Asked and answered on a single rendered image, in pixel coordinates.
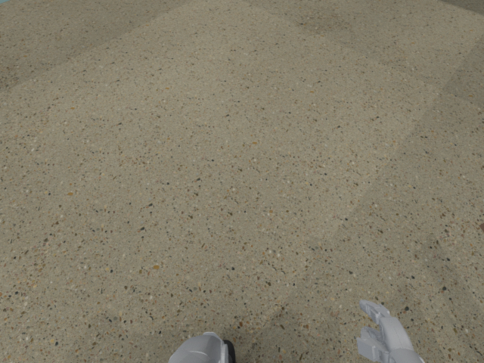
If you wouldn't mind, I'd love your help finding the right robot hand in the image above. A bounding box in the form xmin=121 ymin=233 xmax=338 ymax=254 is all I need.
xmin=356 ymin=299 xmax=414 ymax=363

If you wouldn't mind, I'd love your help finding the left robot thigh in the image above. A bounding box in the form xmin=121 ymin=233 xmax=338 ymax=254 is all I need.
xmin=168 ymin=335 xmax=228 ymax=363

